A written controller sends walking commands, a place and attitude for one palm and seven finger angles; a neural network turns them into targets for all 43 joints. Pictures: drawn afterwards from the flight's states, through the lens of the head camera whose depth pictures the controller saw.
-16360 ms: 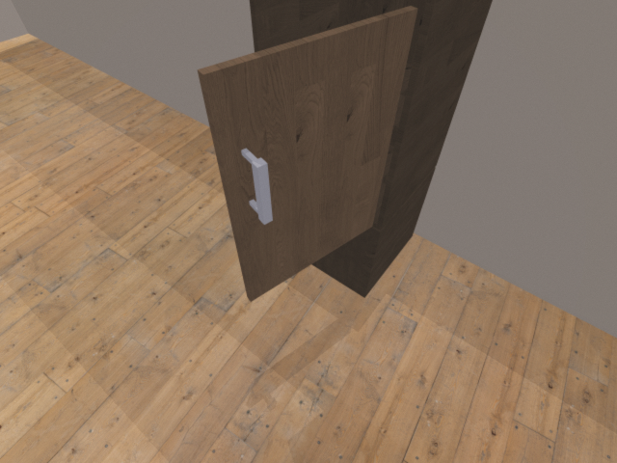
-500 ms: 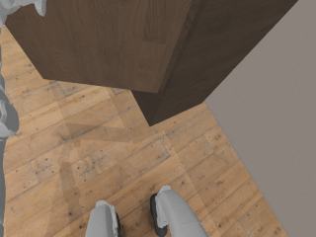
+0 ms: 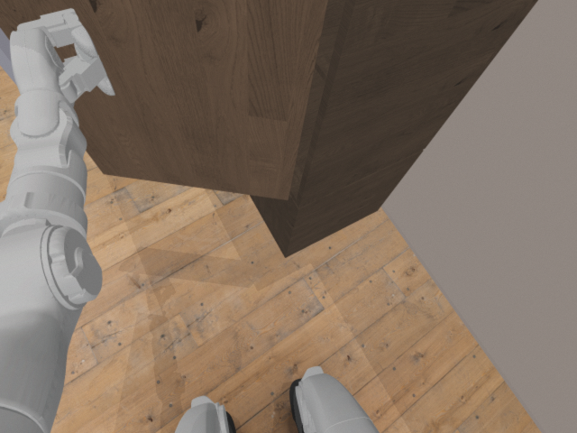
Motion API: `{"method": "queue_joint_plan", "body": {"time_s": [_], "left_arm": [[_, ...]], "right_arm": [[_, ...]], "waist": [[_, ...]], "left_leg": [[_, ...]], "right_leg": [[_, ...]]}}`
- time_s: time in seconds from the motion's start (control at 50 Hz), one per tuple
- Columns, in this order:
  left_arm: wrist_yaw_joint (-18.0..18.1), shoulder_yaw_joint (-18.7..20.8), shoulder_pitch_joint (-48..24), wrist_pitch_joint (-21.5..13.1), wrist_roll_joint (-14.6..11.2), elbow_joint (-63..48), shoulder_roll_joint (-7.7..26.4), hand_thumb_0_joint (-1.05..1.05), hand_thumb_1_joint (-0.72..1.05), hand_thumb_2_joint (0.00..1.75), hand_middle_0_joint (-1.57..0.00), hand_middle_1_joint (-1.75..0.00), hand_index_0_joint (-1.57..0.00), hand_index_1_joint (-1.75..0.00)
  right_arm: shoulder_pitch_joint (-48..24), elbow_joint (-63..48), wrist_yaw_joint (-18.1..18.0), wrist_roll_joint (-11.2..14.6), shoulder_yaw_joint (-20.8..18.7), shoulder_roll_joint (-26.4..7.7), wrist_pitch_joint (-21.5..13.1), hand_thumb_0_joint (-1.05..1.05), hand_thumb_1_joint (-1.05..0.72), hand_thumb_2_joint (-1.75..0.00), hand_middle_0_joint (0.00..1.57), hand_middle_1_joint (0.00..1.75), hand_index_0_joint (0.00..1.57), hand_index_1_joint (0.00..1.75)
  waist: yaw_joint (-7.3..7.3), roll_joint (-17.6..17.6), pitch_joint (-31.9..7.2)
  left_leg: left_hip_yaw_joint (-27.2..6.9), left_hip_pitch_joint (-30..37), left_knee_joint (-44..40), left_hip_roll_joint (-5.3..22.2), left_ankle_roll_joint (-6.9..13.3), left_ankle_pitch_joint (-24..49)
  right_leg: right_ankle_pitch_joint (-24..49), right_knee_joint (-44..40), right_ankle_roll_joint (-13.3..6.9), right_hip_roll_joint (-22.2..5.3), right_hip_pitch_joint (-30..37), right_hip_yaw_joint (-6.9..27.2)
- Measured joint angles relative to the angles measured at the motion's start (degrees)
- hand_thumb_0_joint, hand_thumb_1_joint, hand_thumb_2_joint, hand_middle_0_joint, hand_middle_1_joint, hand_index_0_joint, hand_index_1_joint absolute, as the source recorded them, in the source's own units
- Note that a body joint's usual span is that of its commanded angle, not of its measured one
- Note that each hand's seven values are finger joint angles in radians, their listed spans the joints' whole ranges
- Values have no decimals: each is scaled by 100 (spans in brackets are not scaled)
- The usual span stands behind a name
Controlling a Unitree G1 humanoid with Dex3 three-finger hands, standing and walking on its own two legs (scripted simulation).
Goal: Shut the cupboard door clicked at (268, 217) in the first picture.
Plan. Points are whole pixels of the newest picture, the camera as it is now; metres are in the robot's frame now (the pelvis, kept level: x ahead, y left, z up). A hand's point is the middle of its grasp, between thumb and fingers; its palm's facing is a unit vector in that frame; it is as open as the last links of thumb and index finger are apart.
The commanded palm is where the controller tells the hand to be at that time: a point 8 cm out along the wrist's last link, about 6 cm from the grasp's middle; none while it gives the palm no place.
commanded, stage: pull the fist back off the door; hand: left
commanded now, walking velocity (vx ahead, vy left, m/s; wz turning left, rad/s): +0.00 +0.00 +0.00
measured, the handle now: (7, 36) +0.64 +0.25 +0.10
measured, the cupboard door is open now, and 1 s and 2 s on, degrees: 54 54 54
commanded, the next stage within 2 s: draw the hand back to the body in 0.42 s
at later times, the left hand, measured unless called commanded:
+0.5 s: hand (101, 122) +0.49 +0.14 +0.10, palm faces +0.07 -1.00 -0.03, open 3.1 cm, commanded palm +0.48 +0.18 +0.10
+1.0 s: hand (14, 191) +0.39 +0.19 +0.14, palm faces +0.07 -1.00 -0.02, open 3.1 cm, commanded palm +0.34 +0.24 +0.15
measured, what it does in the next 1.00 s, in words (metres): stands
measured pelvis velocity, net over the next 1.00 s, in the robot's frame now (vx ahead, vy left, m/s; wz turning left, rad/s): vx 0.00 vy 0.00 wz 0.04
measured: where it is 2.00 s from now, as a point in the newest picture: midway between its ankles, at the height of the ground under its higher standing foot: outside the picture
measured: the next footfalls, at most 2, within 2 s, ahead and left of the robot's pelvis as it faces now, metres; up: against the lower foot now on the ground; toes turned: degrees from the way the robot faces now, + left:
none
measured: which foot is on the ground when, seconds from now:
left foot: down 0.00-1.00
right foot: down 0.00-1.00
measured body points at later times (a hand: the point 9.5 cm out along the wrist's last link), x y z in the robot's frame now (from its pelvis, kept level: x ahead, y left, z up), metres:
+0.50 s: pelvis +0.00 +0.00 +0.01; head +0.10 +0.01 +0.45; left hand +0.48 +0.19 +0.10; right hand +0.05 -0.26 -0.11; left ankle -0.01 +0.11 -0.68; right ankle +0.02 -0.12 -0.68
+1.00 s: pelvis +0.00 +0.00 +0.04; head +0.04 -0.01 +0.49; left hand +0.38 +0.24 +0.15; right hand +0.08 -0.26 -0.08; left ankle -0.01 +0.11 -0.68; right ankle +0.02 -0.12 -0.68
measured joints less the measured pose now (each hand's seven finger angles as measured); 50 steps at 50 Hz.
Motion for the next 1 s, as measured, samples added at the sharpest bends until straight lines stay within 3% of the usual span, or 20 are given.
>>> {"method": "queue_joint_plan", "body": {"time_s": [0.2, 0.34, 0.52, 0.62, 0.76, 0.86, 1.0], "left_arm": [[-274, -524, 1015, -352, -515, -506, -639, 2, 90, 90, -130, -150, -130, -150], [-178, -855, 1486, -579, -573, -870, -1160, 2, 90, 90, -130, -150, -130, -150], [20, -995, 1318, -614, -510, -540, -1268, 2, 90, 90, -130, -150, -130, -150], [-63, -733, 1181, -617, -507, -454, -1115, 2, 89, 90, -130, -150, -130, -150], [-510, -539, 2344, -377, -838, -1518, -1062, 2, 90, 90, -130, -150, -130, -150], [-676, -755, 3289, -105, -1158, -2562, -1193, 2, 90, 90, -130, -150, -130, -150], [-866, -1117, 4199, 278, -1386, -3730, -1362, 2, 90, 90, -130, -150, -130, -149]], "right_arm": [[-201, 114, -97, 145, -276, -202, 77, 0, -90, -90, 20, 30, 21, 30], [-658, 125, -140, 193, -382, -240, 84, 0, -90, -90, 20, 30, 20, 30], [-1112, 97, -212, 235, -219, -60, 10, 0, -91, -90, 20, 30, 20, 30], [-1077, 87, -230, 233, -126, 15, -16, 0, -90, -90, 20, 30, 21, 30], [-631, -26, -309, 405, -165, -17, 139, 0, -90, -90, 20, 30, 21, 30], [-523, 40, -436, 527, -215, -89, 96, 1, -90, -90, 20, 30, 21, 30], [-902, 67, -587, 627, -247, -200, -127, 1, -90, -90, 20, 30, 20, 30]], "waist": [[425, -145, -64], [615, -218, -126], [654, -192, -82], [614, -185, -89], [788, -135, -81], [955, -130, -4], [1170, -135, 43]], "left_leg": [[-55, 655, -355, -84, -34, 60], [-78, 832, -326, -148, -29, 32], [-78, 895, -271, -218, -18, 68], [-21, 818, -262, -207, -20, 106], [145, 1389, -674, -138, -19, 202], [103, 1937, -1030, -147, -25, 319], [40, 2564, -1392, -218, -10, 451]], "right_leg": [[-36, -259, -19, -72, 658, -58], [-112, -176, -7, -137, 829, -78], [-131, -39, -1, -208, 867, -74], [-93, 11, -11, -197, 745, -16], [47, -359, -12, -108, 1225, 141], [161, -752, -15, -106, 1815, 95], [260, -1119, 4, -166, 2484, 29]]}}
